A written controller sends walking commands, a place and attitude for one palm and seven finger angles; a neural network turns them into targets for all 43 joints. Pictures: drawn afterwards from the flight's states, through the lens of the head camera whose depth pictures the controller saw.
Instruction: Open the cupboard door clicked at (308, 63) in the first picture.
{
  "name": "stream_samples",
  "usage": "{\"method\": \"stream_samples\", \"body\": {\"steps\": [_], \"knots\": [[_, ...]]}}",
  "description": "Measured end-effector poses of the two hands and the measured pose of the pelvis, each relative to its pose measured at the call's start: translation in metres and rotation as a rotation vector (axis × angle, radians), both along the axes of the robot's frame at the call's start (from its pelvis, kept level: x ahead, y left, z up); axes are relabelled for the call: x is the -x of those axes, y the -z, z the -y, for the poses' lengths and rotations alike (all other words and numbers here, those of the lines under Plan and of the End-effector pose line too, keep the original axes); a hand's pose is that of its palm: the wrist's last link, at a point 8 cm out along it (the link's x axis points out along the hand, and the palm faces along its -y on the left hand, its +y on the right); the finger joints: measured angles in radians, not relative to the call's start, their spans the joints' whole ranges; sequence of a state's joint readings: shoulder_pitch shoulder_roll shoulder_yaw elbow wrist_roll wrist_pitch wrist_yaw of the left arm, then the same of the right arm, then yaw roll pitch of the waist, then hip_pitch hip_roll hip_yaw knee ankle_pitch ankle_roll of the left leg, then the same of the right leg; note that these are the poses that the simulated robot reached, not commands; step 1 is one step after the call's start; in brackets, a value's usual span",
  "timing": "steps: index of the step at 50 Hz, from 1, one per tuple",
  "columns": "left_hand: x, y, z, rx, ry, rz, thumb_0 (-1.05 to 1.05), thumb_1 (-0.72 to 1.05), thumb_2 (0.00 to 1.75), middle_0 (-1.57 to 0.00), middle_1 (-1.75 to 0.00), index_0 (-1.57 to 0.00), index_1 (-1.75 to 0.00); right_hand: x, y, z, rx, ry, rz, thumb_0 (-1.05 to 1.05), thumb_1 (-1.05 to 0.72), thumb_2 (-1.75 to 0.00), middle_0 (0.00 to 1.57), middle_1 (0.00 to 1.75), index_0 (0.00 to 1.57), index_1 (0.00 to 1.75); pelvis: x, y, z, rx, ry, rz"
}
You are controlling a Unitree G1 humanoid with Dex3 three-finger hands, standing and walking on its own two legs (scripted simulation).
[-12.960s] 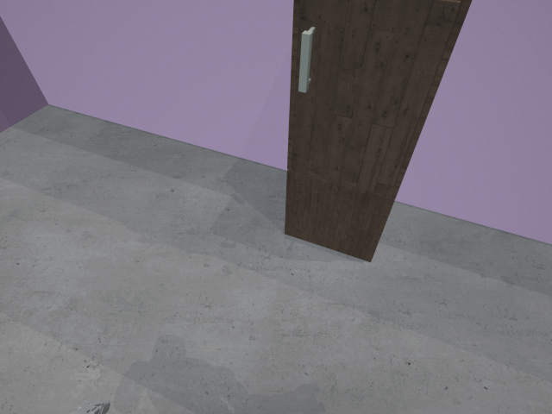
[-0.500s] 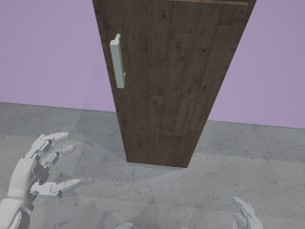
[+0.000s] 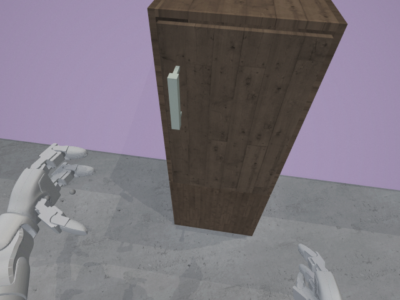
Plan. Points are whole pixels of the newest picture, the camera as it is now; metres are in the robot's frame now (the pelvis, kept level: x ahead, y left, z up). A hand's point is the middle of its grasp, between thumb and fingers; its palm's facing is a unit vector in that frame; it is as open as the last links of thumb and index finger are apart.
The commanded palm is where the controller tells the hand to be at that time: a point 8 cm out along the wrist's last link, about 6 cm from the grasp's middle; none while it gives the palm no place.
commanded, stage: raise the hand with hooked fingers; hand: left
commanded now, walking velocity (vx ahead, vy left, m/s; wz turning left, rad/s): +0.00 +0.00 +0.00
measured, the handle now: (176, 98) +0.56 +0.12 +0.11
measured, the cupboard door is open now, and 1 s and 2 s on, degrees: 0 0 0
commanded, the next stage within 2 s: move the hooked fingers beside the handle in 0.68 s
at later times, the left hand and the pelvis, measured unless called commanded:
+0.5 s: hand (79, 171) +0.30 +0.26 +0.12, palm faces -0.02 -1.00 -0.03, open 14.0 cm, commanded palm +0.27 +0.30 +0.13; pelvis +0.01 -0.01 +0.01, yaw -1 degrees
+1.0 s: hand (89, 163) +0.32 +0.24 +0.12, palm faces -0.02 -1.00 -0.01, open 14.0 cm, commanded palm +0.30 +0.29 +0.12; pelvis +0.00 -0.02 +0.01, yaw +0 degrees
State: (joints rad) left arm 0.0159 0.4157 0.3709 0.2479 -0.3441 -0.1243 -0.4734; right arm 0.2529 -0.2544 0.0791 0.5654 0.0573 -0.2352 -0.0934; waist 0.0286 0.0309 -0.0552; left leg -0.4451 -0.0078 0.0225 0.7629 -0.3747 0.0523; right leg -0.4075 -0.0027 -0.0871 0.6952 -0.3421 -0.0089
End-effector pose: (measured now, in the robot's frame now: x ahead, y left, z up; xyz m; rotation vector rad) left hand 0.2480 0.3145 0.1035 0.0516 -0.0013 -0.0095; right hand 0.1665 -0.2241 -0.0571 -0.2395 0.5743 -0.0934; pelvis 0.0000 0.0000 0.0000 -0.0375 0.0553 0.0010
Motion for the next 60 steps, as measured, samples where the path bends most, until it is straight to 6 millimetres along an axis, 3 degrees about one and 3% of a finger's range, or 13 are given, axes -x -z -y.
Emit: {"method": "stream_samples", "body": {"steps": [9, 17, 22, 44, 51, 60], "knots": [[-0.021, -0.016, -0.011, 0.006, -0.005, -0.010, -0.01, -0.50, 0.30, -0.30, -1.19, -0.30, -1.20, 0.011, 0.002, 0.012, 0.016, 0.031, -0.053, 0.02, -0.90, -0.90, 0.21, 0.30, 0.21, 0.30, -0.002, -0.005, 0.004, -0.005, 0.003, 0.007], [-0.035, -0.022, -0.007, 0.021, 0.018, -0.009, -0.01, -0.50, 0.30, -0.30, -1.20, -0.30, -1.20, 0.019, 0.001, 0.030, 0.030, 0.070, -0.075, 0.02, -0.90, -0.90, 0.21, 0.30, 0.21, 0.30, -0.007, -0.008, 0.007, -0.011, 0.012, 0.002], [-0.036, -0.015, 0.000, 0.024, 0.014, -0.027, -0.01, -0.50, 0.30, -0.30, -1.20, -0.30, -1.20, 0.021, 0.000, 0.036, 0.033, 0.082, -0.080, 0.02, -0.90, -0.90, 0.20, 0.30, 0.21, 0.30, -0.008, -0.009, 0.010, -0.014, 0.018, 0.000], [-0.034, -0.021, 0.010, 0.021, -0.006, -0.017, -0.01, -0.50, 0.30, -0.30, -1.20, -0.30, -1.20, 0.012, 0.005, 0.038, 0.005, 0.069, -0.070, 0.02, -0.90, -0.90, 0.21, 0.30, 0.21, 0.30, -0.007, -0.009, 0.021, -0.022, 0.010, 0.008], [-0.055, -0.017, 0.017, 0.036, 0.010, -0.023, -0.01, -0.50, 0.30, -0.30, -1.20, -0.30, -1.20, 0.019, 0.008, 0.045, 0.026, 0.080, -0.103, 0.01, -0.90, -0.90, 0.21, 0.30, 0.21, 0.30, -0.003, -0.008, 0.024, -0.022, 0.006, -0.003], [-0.085, -0.019, 0.027, 0.043, 0.038, -0.008, -0.01, -0.50, 0.30, -0.30, -1.20, -0.30, -1.20, 0.042, 0.013, 0.054, 0.031, 0.129, -0.162, 0.01, -0.90, -0.90, 0.20, 0.30, 0.21, 0.30, -0.004, -0.007, 0.022, -0.024, 0.022, -0.024]]}}
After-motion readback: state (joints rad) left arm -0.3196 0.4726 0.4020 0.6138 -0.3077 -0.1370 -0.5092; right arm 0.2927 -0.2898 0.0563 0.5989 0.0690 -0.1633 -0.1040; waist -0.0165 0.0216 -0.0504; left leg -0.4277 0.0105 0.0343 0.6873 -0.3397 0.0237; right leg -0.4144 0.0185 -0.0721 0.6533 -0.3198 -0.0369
